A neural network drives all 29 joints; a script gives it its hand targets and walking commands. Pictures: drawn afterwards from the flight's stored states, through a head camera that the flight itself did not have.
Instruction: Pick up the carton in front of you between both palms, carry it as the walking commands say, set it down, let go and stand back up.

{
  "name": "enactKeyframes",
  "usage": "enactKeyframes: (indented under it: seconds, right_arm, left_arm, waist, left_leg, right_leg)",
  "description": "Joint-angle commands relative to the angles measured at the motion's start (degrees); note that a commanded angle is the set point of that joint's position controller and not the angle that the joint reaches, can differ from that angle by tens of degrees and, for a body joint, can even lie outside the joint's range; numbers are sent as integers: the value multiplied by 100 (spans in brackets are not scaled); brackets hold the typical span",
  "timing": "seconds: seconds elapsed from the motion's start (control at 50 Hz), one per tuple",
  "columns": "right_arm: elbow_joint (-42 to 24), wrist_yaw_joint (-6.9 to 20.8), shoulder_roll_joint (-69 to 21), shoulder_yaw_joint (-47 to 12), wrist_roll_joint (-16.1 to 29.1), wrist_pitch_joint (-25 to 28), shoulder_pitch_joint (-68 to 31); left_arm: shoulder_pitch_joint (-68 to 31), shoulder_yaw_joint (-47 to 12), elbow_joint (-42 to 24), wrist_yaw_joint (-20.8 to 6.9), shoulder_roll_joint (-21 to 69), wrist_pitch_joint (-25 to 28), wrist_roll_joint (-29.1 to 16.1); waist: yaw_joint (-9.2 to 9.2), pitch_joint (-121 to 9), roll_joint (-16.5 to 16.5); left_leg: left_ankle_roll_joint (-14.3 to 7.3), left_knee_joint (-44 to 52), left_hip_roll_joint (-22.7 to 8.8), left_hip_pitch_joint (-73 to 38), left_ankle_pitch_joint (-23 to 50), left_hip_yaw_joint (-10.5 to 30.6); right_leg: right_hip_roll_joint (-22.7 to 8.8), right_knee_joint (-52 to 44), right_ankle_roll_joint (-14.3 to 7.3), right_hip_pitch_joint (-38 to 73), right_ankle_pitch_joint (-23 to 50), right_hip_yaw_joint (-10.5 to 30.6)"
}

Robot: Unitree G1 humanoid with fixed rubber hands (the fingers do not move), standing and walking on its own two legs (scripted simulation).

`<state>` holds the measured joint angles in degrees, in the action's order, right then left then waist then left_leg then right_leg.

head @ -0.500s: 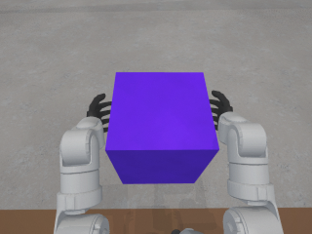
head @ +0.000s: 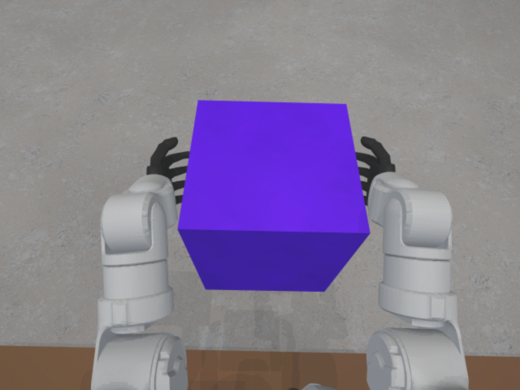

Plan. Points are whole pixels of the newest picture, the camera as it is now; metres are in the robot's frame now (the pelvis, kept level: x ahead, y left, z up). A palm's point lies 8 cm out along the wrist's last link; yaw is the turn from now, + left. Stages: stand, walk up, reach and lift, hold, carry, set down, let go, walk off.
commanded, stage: carry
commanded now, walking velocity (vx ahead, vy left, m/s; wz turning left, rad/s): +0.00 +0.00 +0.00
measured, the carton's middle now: (268, 206) +0.38 +0.00 +0.03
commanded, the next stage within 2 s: none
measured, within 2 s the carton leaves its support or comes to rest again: neither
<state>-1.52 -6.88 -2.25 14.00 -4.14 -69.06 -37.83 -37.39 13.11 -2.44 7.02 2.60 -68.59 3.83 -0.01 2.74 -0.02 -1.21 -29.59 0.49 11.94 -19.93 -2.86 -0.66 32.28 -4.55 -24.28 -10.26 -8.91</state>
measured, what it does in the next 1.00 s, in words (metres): stands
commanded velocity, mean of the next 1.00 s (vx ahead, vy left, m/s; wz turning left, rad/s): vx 0.00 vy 0.00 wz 0.00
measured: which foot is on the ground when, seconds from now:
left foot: down 0.00-1.00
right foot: down 0.00-1.00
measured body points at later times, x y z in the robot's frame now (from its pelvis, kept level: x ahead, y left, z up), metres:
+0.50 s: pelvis +0.02 +0.02 -0.01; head +0.04 +0.02 +0.44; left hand +0.39 +0.18 +0.10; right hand +0.39 -0.13 +0.10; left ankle -0.05 +0.10 -0.74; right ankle +0.01 -0.09 -0.74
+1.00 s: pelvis -0.02 +0.01 -0.01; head -0.03 +0.01 +0.44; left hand +0.34 +0.16 +0.11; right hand +0.34 -0.14 +0.11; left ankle -0.05 +0.10 -0.74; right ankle +0.01 -0.09 -0.74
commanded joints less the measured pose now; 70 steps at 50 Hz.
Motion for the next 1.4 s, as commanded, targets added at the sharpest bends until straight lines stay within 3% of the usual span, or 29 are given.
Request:
enactKeyframes:
  seconds: [0.0, 0.02, 0.04, 0.06, 0.08, 0.1, 0.12, 0.14, 0.16, 0.18, 0.2, 0.22, 0.24, 0.28, 0.36, 0.42, 0.54, 0.7, 0.96, 1.38]
  right_arm:
    - [-567, 1346, -5970, -4268, 2541, 80, -3919]
    - [-582, 1356, -5950, -4296, 2557, 86, -3952]
    - [-572, 1359, -5921, -4315, 2562, 92, -3937]
    - [-549, 1354, -5886, -4317, 2554, 97, -3900]
    - [-498, 1344, -5876, -4302, 2523, 98, -3828]
    - [-428, 1333, -5902, -4262, 2473, 98, -3747]
    - [-359, 1328, -5852, -4202, 2438, 86, -3694]
    - [-274, 1331, -5835, -4161, 2401, 66, -3621]
    - [-176, 1347, -5858, -4118, 2376, 50, -3540]
    - [-52, 1378, -5866, -4049, 2356, 44, -3532]
    - [33, 1395, -5843, -4028, 2320, 55, -3636]
    - [81, 1415, -5842, -4013, 2345, 64, -3620]
    - [68, 1432, -5885, -4019, 2382, 86, -3685]
    - [-11, 1434, -5900, -4038, 2421, 119, -3900]
    - [-85, 1365, -5868, -4005, 2436, 125, -4003]
    - [-41, 1324, -5894, -3967, 2432, 86, -4005]
    - [219, 1360, -6048, -3891, 2512, 58, -4035]
    - [297, 1367, -6124, -3811, 2567, 60, -4169]
    - [665, 1362, -6109, -3565, 2462, 57, -4159]
    - [730, 1328, -6155, -3468, 2472, 71, -4266]
  left_arm:
    - [-3822, -4235, -446, -1274, 5977, 44, -2354]
    - [-3847, -4250, -438, -1277, 5968, 46, -2349]
    - [-3837, -4259, -404, -1286, 5941, 44, -2351]
    - [-3742, -4255, -335, -1301, 5913, 38, -2359]
    - [-3629, -4248, -251, -1317, 5909, 34, -2377]
    - [-3614, -4244, -192, -1331, 5906, 32, -2392]
    - [-3573, -4240, -138, -1344, 5900, 28, -2407]
    - [-3497, -4229, -87, -1355, 5887, 28, -2423]
    - [-3470, -4220, -84, -1364, 5863, 36, -2446]
    - [-3513, -4221, -68, -1371, 5872, 36, -2435]
    - [-3671, -4243, -46, -1383, 5983, 18, -2437]
    - [-3790, -4239, -43, -1390, 6037, 28, -2440]
    - [-3913, -4229, -49, -1396, 6052, 43, -2454]
    - [-4046, -4189, 23, -1402, 6102, 57, -2515]
    - [-3943, -4060, 210, -1409, 6068, 46, -2576]
    - [-3824, -3944, 312, -1413, 6049, 35, -2561]
    - [-3864, -3771, 396, -1377, 6009, 20, -2446]
    - [-4039, -3726, 358, -1339, 6015, 13, -2456]
    - [-4094, -3536, 713, -1390, 6067, -7, -2431]
    - [-4194, -3414, 793, -1381, 6139, 1, -2448]
  waist:
    - [-54, -3391, -683]
    - [-19, -3351, -657]
    - [42, -3380, -480]
    - [122, -3479, -113]
    - [197, -3519, 430]
    - [251, -3399, 910]
    - [251, -3364, 867]
    - [211, -3424, 715]
    - [127, -3508, 632]
    - [76, -3510, 314]
    - [-4, -3395, -454]
    - [-44, -3218, -862]
    - [-85, -3071, -1010]
    - [-60, -2904, -922]
    - [-8, -3232, -287]
    - [-9, -3260, 42]
    - [-24, -3178, -158]
    - [3, -3108, -43]
    - [35, -2768, 10]
    - [47, -2849, -9]
  left_leg:
    - [-88, -575, -766, -1827, 6533, 451]
    - [-47, -663, -734, -1614, 6467, 418]
    - [49, -819, -653, -1128, 5869, 344]
    - [165, -1040, -534, -312, 4585, 262]
    - [267, -989, -316, 830, 2341, 180]
    - [289, -612, -39, 1783, -252, 177]
    - [252, -4, -48, 1680, -581, 233]
    - [198, 723, -55, 986, 60, 163]
    - [133, 1136, -172, 28, 1222, 149]
    - [-5, 559, -577, -929, 3034, 487]
    - [-232, -42, -1086, -1538, 5525, 762]
    - [-427, -208, -1340, -1846, 6844, 898]
    - [-549, -217, -1419, -1952, 7223, 1002]
    - [-624, -263, -1347, -1870, 7094, 927]
    - [-223, -505, -901, -957, 5108, 537]
    - [-120, -471, -746, -694, 3900, 502]
    - [-212, -428, -887, -766, 4360, 645]
    - [-207, -246, -763, -464, 2954, 624]
    - [-218, 240, -730, -165, 1628, 652]
    - [-208, 264, -753, -73, 1499, 662]
  right_leg:
    - [67, -342, 23, 1124, 1668, -2]
    - [81, -553, 36, 1427, 1836, 3]
    - [-62, -579, -18, 2038, 2681, 128]
    - [-419, -370, -195, 2923, 4230, 453]
    - [-967, 11, -536, 3940, 6122, 963]
    - [-1356, 104, -842, 4656, 7008, 1354]
    - [-1493, 101, -903, 4587, 6826, 1378]
    - [-1346, 164, -727, 4129, 6208, 1146]
    - [-1173, 135, -444, 3342, 5094, 946]
    - [-899, 49, -141, 2196, 3206, 761]
    - [-538, 151, 119, 1349, 1466, 419]
    - [-271, 200, 291, 745, 186, 301]
    - [-147, 234, 357, 431, -431, 290]
    - [-90, 147, 348, 354, -541, 325]
    - [-516, 236, 144, 1649, 2186, 618]
    - [-762, 258, -7, 1839, 3051, 755]
    - [-641, 279, 75, 1573, 1992, 672]
    - [-799, 63, -23, 1698, 2051, 864]
    - [-825, -439, 27, 1585, 1160, 1002]
    - [-817, -504, 62, 1520, 1072, 986]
